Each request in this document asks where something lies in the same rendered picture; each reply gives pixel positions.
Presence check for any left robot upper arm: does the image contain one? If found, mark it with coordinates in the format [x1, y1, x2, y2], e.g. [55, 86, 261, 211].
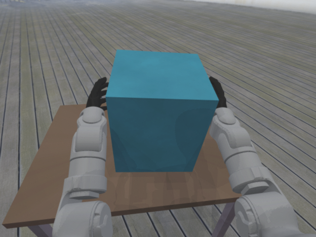
[53, 200, 113, 237]

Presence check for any robot right forearm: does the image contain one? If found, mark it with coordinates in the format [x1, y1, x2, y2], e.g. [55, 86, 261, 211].
[209, 107, 299, 227]

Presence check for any robot left hand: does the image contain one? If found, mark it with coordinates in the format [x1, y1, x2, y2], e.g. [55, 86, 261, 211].
[86, 77, 109, 111]

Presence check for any robot left forearm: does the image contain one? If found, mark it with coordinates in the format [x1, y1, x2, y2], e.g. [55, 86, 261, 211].
[52, 107, 107, 235]

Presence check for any carton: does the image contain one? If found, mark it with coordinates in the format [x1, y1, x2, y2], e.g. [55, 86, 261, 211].
[106, 49, 219, 172]

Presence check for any table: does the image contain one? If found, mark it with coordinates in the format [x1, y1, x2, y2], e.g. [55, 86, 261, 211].
[2, 103, 242, 237]

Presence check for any robot right hand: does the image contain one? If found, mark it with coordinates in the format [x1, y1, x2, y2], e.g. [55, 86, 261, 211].
[209, 77, 227, 108]

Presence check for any right robot upper arm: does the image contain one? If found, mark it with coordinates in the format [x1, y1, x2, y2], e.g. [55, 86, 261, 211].
[235, 192, 316, 237]

